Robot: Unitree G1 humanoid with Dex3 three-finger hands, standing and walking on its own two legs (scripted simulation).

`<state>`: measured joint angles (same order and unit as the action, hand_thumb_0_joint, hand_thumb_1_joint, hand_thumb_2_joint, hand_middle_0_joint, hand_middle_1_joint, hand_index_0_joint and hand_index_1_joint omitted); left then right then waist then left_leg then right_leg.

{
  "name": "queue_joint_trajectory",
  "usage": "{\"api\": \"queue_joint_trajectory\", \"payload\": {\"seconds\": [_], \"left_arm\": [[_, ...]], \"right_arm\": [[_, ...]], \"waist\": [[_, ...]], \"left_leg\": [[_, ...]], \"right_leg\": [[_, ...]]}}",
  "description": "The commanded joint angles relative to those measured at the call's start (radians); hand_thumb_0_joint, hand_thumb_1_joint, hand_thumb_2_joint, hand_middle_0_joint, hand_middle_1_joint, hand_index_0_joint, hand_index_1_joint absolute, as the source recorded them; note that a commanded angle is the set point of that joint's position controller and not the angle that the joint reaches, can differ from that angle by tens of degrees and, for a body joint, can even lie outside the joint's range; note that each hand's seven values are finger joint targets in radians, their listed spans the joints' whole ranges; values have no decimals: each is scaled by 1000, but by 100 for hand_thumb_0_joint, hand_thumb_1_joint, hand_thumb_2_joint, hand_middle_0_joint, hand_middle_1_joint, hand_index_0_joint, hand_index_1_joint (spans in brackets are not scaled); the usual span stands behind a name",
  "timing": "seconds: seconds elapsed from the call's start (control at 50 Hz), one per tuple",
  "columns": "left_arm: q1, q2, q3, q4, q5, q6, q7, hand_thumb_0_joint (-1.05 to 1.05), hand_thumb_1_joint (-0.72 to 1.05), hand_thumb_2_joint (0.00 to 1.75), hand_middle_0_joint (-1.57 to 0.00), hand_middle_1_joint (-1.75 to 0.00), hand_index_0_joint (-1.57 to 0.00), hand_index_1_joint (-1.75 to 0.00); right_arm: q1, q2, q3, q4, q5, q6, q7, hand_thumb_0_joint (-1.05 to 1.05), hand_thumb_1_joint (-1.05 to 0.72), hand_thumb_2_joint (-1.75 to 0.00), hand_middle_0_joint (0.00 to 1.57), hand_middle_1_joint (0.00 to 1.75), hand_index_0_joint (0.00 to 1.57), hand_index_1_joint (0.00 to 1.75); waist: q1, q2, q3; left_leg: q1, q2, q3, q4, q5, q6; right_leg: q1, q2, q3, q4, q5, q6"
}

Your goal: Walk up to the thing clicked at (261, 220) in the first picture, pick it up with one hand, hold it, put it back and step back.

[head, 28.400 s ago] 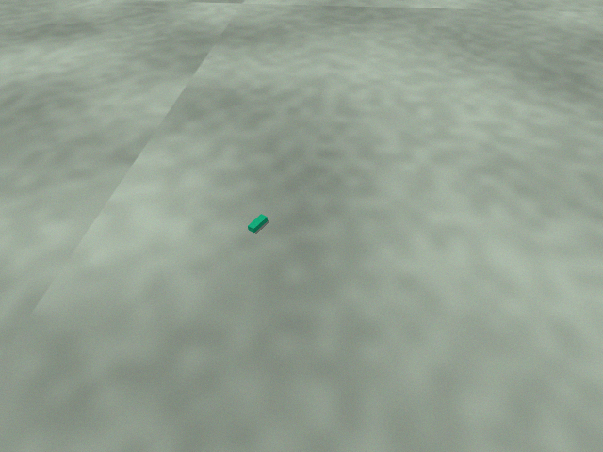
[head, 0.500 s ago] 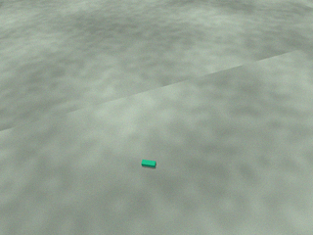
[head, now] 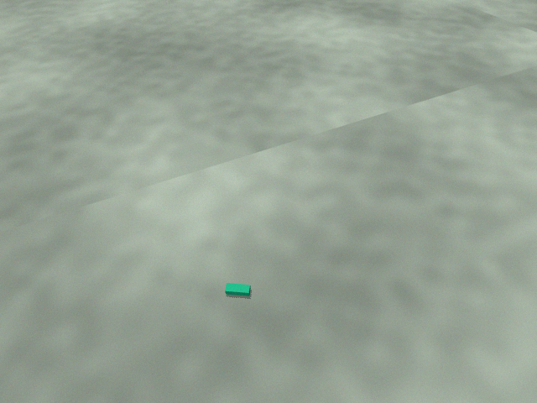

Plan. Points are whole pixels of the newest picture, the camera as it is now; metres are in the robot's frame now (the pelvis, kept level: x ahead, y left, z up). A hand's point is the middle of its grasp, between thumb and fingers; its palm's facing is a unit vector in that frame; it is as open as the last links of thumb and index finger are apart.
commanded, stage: walk up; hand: left
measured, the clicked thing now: (237, 289) +0.71 +0.20 -0.75
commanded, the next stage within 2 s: stand in 0.34 s
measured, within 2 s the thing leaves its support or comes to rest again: neither
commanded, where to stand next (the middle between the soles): +0.31 -0.01 m, yaw -3 degrees
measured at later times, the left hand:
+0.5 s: hand out of the picture +0.10 +0.25 -0.14, palm faces -0.04 -0.95 -0.32, open 7.4 cm
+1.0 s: hand out of the picture +0.07 +0.26 -0.15, palm faces -0.05 -0.94 -0.34, open 7.4 cm
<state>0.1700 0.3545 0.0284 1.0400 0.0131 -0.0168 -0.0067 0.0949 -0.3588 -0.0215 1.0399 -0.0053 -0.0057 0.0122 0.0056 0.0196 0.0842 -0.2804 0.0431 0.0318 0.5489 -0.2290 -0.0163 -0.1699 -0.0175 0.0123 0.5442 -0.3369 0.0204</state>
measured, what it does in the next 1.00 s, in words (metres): stands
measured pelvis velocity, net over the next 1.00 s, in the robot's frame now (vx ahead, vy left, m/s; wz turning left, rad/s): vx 0.00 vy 0.01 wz -0.01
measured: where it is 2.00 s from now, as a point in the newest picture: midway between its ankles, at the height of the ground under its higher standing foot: outside the picture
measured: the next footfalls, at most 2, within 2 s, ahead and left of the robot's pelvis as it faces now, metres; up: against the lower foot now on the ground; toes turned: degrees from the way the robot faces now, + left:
left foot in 1.92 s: +0.32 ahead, +0.13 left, +0.00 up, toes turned +4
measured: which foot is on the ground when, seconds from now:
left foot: down 0.00-1.00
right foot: down 0.00-1.00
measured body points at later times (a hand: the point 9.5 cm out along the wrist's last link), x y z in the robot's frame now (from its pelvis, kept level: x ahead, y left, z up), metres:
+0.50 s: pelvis +0.00 +0.00 +0.01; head +0.01 +0.01 +0.46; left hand +0.10 +0.30 -0.12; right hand +0.09 -0.30 -0.11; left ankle +0.04 +0.13 -0.73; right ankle -0.03 -0.13 -0.73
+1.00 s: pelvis +0.00 +0.01 +0.01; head +0.01 +0.02 +0.46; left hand +0.07 +0.31 -0.12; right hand +0.07 -0.29 -0.12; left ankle +0.04 +0.13 -0.73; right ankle -0.03 -0.13 -0.73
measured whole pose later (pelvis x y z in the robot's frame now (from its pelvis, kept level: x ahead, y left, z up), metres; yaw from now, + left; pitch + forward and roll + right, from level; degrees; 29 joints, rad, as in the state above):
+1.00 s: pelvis +0.00 +0.01 +0.01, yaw -1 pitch -2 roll +0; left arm 0.13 0.36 0.00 1.13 0.01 -0.01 -0.01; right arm 0.09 -0.34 -0.01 1.15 -0.01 -0.01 0.02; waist -0.01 -0.01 0.06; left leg -0.17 0.03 0.05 0.34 -0.12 0.00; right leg -0.07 -0.03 0.03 0.33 -0.22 0.04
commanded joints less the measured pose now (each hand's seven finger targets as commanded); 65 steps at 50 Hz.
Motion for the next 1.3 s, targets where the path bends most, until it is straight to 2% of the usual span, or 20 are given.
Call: {"api": "queue_joint_trajectory", "payload": {"seconds": [0.0,0.06,0.14,0.26,0.3,0.32,0.34,0.44,0.56,0.62,0.64,0.66,0.7,0.78,0.84,1.0,1.04,1.06,1.16,1.28], "left_arm": [[-45,231,54,-59,-12,-32,22,0,90,90,-20,-30,-20,-30],[-59,226,53,-49,-16,-24,24,0,90,90,-20,-30,-20,-30],[-86,221,48,-40,-15,-18,23,0,90,90,-20,-30,-20,-30],[-106,220,48,-29,-8,-17,19,0,90,90,-20,-30,-20,-30],[-115,215,48,-28,-7,-17,17,0,90,90,-20,-30,-20,-30],[-120,210,30,-7,-7,-16,13,0,90,90,-20,-30,-20,-30],[-122,206,28,-8,-3,-17,13,0,90,90,-20,-30,-20,-30],[-126,216,24,11,-4,-23,11,0,90,90,-20,-30,-20,-30],[-110,207,19,26,-3,-17,8,0,90,90,-20,-30,-20,-30],[-103,206,16,29,-2,-20,7,0,90,90,-20,-30,-20,-30],[-108,215,17,26,-1,-20,7,0,90,90,-20,-30,-20,-30],[-95,206,16,30,-3,-19,6,0,90,90,-20,-30,-20,-30],[-94,207,15,29,-3,-20,8,0,90,90,-20,-30,-20,-30],[-92,208,11,28,-3,-19,9,0,90,90,-20,-30,-20,-30],[-87,212,10,26,-3,-18,11,0,90,90,-20,-30,-20,-30],[-75,220,8,31,-3,-15,13,0,90,90,-20,-30,-20,-30],[-71,215,4,30,-3,-16,13,0,90,90,-20,-30,-20,-30],[-71,214,6,28,-4,-16,12,0,90,90,-20,-30,-20,-30],[-68,220,7,24,-2,-18,12,0,90,90,-20,-30,-20,-30],[-69,212,6,24,-2,-11,12,0,90,90,-20,-30,-20,-30]], "right_arm": [[-70,-195,-38,-43,-1,-33,-16,0,-90,-90,20,30,20,30],[-69,-202,-39,-19,0,-31,-19,0,-90,-90,20,30,20,30],[-97,-192,-37,-4,-4,-24,-19,0,-90,-90,20,30,20,30],[-109,-185,-34,14,-5,-22,-16,0,-90,-90,20,30,20,30],[-118,-187,-32,19,-7,-23,-14,0,-90,-90,20,30,20,30],[-102,-184,-29,20,-3,-25,-9,0,-90,-90,20,30,20,30],[-117,-190,-33,18,-3,-25,-8,0,-90,-90,20,30,20,30],[-99,-192,-31,29,-5,-31,-6,0,-90,-90,20,30,20,30],[-91,-201,-35,35,-7,-32,-9,0,-90,-90,20,30,20,30],[-81,-204,-36,38,-5,-30,-7,0,-90,-90,20,30,20,30],[-74,-192,-34,39,-6,-31,-7,0,-90,-90,20,30,20,30],[-73,-204,-36,41,-5,-32,-8,0,-90,-90,20,30,20,30],[-69,-206,-36,43,-5,-31,-9,0,-90,-90,20,30,20,30],[-58,-201,-33,46,-5,-30,-9,0,-90,-90,20,30,20,30],[-51,-199,-32,49,-5,-30,-10,0,-90,-90,20,30,20,30],[-49,-197,-30,52,-4,-23,-9,0,-90,-90,20,30,20,30],[-55,-200,-30,51,-3,-23,-7,0,-90,-90,20,30,20,30],[-47,-201,-28,51,-3,-23,-7,0,-90,-90,20,30,20,30],[-55,-199,-27,47,-1,-28,-8,0,-90,-90,20,30,20,30],[-62,-201,-25,48,-2,-27,-11,0,-90,-90,20,30,20,30]], "waist": [[1,-53,-144],[-1,-33,-187],[0,-14,-143],[-6,-17,-132],[-4,-2,-114],[-16,-9,-130],[-13,-9,-125],[-15,-11,-128],[-13,7,-91],[-15,-6,-93],[-16,-21,-106],[-15,4,-110],[-14,0,-123],[-19,-11,-117],[-17,-16,-131],[-20,-28,-83],[-15,-25,-84],[-19,-10,-87],[-13,-11,-129],[-13,1,-102]], "left_leg": [[129,87,-81,-78,299,57],[160,95,-76,-91,354,59],[151,96,-77,-137,249,48],[162,91,-68,-167,180,37],[136,95,-79,-193,128,35],[160,93,-85,-219,126,31],[185,95,-85,-217,140,30],[211,105,-89,-233,203,30],[178,103,-99,-282,62,25],[179,99,-99,-280,60,28],[190,101,-96,-277,101,27],[197,102,-98,-278,87,28],[201,102,-96,-269,129,31],[202,99,-91,-266,123,31],[205,102,-89,-255,192,30],[172,95,-96,-275,100,27],[175,96,-95,-265,135,30],[171,91,-91,-272,102,29],[213,100,-89,-249,212,32],[191,98,-95,-263,164,29]], "right_leg": [[12,-89,83,-116,400,-50],[49,-89,71,-111,424,-50],[22,-88,78,-164,338,-50],[25,-92,90,-208,301,-49],[28,-86,87,-225,260,-45],[28,-106,100,-255,205,-44],[12,-106,100,-265,198,-42],[28,-107,89,-271,245,-34],[8,-100,83,-283,151,-36],[7,-102,85,-294,146,-33],[15,-103,82,-285,160,-36],[10,-104,86,-289,164,-35],[27,-108,84,-286,196,-35],[16,-109,83,-288,192,-33],[30,-110,77,-276,219,-32],[8,-106,74,-286,153,-32],[13,-112,78,-291,175,-32],[11,-110,77,-293,160,-33],[30,-114,74,-277,234,-32],[29,-110,66,-279,198,-32]]}}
